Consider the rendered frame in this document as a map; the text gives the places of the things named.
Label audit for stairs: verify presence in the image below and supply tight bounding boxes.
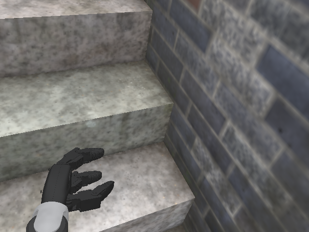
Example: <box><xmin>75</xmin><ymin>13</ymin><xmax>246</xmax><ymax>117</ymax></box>
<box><xmin>0</xmin><ymin>0</ymin><xmax>195</xmax><ymax>232</ymax></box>

